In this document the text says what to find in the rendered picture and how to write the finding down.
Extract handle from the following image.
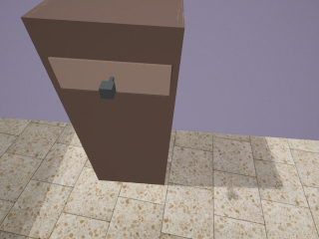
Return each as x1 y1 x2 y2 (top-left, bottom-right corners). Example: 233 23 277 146
99 77 117 100

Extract cabinet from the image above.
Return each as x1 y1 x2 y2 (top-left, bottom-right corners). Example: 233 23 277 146
21 0 185 185

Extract drawer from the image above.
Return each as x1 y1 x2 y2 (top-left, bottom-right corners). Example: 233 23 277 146
48 57 171 96

